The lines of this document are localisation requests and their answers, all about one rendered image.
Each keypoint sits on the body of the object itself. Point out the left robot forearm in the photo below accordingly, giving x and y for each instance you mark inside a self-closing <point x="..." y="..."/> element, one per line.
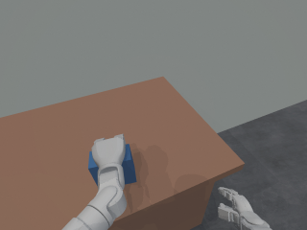
<point x="108" y="204"/>

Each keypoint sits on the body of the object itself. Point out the table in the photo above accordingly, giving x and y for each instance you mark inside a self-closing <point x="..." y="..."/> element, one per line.
<point x="177" y="157"/>

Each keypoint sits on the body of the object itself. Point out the robot right hand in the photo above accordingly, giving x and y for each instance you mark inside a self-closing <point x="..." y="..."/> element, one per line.
<point x="239" y="205"/>

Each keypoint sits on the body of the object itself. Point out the robot left hand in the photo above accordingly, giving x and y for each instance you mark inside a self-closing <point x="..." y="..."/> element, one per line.
<point x="106" y="151"/>

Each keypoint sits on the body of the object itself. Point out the right robot forearm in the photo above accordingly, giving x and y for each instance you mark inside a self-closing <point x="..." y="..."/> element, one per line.
<point x="250" y="221"/>

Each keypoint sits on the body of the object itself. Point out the sponge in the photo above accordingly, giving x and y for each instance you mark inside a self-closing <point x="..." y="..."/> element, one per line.
<point x="127" y="164"/>

